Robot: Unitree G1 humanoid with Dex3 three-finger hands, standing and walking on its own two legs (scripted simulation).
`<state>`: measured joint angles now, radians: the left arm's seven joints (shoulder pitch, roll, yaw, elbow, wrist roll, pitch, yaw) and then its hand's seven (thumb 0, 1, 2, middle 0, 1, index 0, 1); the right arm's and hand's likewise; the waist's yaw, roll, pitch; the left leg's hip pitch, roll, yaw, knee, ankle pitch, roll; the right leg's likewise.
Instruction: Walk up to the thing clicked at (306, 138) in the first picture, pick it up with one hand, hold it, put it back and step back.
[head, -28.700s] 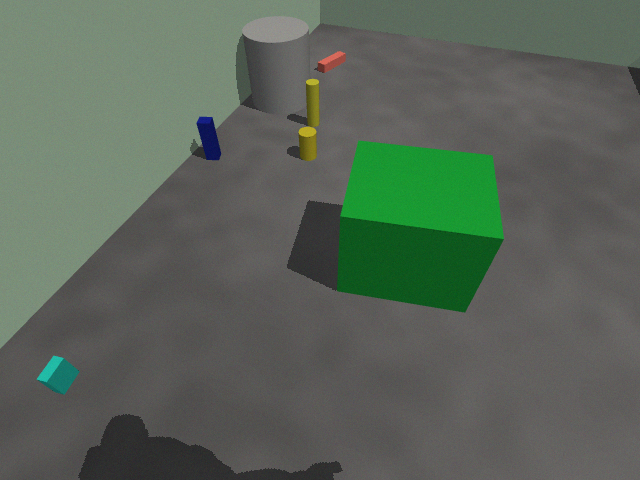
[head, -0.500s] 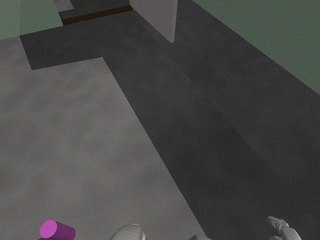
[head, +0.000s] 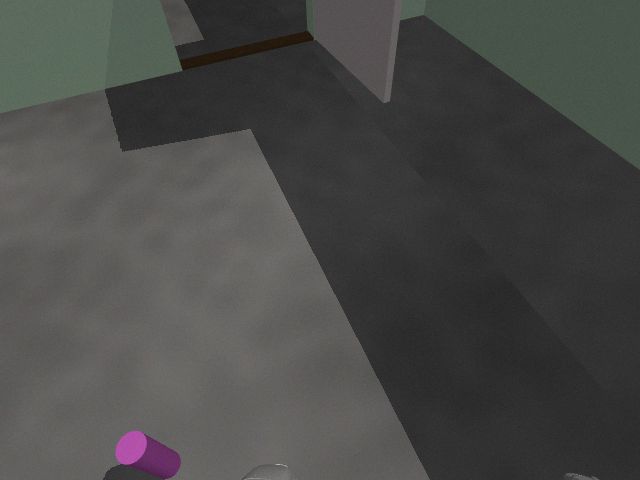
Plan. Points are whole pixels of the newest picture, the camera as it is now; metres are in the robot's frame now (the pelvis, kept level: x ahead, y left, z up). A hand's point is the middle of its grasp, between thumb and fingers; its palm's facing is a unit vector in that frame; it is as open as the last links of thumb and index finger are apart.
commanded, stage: walk up
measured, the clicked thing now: out of the picture -0.08 +2.20 -0.68
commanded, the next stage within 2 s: stand in 0.76 s
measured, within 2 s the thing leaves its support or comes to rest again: neither
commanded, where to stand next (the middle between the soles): +0.06 +0.00 m, yaw -1 degrees
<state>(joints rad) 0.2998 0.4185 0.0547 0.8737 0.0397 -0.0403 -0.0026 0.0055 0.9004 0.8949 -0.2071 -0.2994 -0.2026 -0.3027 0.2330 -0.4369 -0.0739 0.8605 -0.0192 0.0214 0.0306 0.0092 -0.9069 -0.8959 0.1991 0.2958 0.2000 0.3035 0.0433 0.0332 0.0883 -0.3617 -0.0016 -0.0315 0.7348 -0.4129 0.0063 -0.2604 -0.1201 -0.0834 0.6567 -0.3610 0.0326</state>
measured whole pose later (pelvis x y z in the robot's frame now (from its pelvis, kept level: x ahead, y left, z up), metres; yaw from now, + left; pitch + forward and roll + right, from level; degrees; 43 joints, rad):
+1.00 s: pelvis +0.01 -0.01 +0.02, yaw +0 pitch -3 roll +0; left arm 0.07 0.36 0.00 1.15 0.00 -0.02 -0.01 0.00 0.91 0.90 -0.20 -0.30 -0.20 -0.30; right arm 0.07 -0.35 0.00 1.15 -0.01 -0.01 0.01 0.01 -0.91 -0.90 0.20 0.30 0.20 0.30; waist 0.00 0.00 0.07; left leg -0.13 0.02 -0.03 0.35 -0.16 -0.03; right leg -0.11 -0.03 -0.02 0.35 -0.18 0.02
